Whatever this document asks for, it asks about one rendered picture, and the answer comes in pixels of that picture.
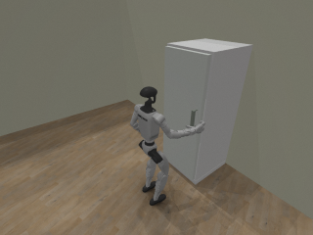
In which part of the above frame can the robot left shin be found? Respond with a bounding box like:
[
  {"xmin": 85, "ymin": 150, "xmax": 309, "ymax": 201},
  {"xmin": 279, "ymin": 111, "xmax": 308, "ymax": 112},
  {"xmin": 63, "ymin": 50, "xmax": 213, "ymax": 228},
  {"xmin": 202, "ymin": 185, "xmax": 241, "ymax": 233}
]
[{"xmin": 146, "ymin": 161, "xmax": 156, "ymax": 187}]

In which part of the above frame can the handle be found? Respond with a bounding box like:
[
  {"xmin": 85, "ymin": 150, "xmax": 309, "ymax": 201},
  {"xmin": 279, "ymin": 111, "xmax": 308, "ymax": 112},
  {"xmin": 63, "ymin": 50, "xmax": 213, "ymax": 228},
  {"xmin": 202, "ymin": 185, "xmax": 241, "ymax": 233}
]
[{"xmin": 190, "ymin": 109, "xmax": 198, "ymax": 126}]

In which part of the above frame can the robot left forearm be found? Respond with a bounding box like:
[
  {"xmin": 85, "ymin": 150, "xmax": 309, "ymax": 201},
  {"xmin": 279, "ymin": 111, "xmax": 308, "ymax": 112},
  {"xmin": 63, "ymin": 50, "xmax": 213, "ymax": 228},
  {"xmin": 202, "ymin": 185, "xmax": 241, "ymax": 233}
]
[{"xmin": 133, "ymin": 125, "xmax": 140, "ymax": 133}]

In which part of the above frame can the humanoid robot torso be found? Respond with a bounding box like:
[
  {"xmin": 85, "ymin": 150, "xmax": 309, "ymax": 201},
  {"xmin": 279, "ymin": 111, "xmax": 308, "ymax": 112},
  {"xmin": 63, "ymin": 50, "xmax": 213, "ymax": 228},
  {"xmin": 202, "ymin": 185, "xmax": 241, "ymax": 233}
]
[{"xmin": 137, "ymin": 104, "xmax": 160, "ymax": 157}]

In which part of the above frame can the robot left upper arm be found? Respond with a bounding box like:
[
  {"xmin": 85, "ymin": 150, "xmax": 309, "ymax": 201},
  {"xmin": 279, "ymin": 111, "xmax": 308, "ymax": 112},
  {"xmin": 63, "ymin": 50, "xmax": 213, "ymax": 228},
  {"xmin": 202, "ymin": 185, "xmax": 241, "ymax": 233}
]
[{"xmin": 130, "ymin": 104, "xmax": 143, "ymax": 128}]

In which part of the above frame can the fridge door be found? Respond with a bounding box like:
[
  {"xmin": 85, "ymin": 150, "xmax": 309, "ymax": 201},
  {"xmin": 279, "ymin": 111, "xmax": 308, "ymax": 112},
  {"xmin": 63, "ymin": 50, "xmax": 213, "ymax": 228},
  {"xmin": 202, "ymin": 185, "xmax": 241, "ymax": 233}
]
[{"xmin": 162, "ymin": 46, "xmax": 212, "ymax": 180}]

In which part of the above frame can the robot right forearm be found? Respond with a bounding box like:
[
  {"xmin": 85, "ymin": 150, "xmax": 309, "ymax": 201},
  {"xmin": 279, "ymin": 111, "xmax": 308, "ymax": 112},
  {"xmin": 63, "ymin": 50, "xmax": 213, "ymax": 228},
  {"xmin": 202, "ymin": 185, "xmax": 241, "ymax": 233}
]
[{"xmin": 170, "ymin": 127, "xmax": 197, "ymax": 139}]

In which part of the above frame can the robot right upper arm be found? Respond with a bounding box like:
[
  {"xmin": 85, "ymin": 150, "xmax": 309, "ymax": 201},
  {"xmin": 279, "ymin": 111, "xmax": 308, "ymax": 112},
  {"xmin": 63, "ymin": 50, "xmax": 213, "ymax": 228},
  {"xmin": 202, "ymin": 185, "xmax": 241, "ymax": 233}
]
[{"xmin": 152, "ymin": 113, "xmax": 175, "ymax": 139}]

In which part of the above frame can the robot right hand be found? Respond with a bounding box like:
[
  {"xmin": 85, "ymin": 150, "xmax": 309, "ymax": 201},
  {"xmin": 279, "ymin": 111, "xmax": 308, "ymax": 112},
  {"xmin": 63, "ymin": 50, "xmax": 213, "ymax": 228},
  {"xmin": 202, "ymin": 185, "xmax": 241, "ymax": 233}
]
[{"xmin": 185, "ymin": 120, "xmax": 205, "ymax": 134}]

